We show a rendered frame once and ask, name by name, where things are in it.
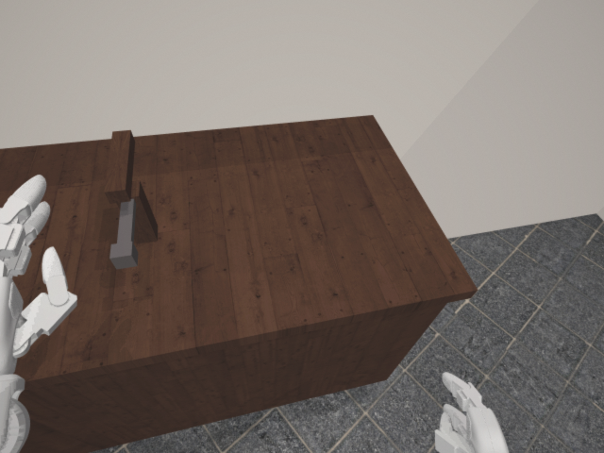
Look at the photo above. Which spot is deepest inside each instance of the counter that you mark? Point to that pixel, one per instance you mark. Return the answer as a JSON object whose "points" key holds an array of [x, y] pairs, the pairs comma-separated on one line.
{"points": [[276, 263]]}

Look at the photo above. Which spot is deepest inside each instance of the left robot hand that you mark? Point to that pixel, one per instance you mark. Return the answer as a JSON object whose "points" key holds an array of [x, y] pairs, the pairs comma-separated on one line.
{"points": [[21, 219]]}

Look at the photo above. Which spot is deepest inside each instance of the right robot hand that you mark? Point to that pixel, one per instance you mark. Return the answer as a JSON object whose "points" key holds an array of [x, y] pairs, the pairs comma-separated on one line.
{"points": [[478, 431]]}

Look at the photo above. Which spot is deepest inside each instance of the tap lever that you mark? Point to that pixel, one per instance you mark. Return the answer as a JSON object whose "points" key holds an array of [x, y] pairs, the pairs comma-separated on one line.
{"points": [[124, 254]]}

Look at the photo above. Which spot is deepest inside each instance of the left robot forearm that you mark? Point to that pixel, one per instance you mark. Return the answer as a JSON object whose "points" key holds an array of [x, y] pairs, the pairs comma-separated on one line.
{"points": [[14, 417]]}

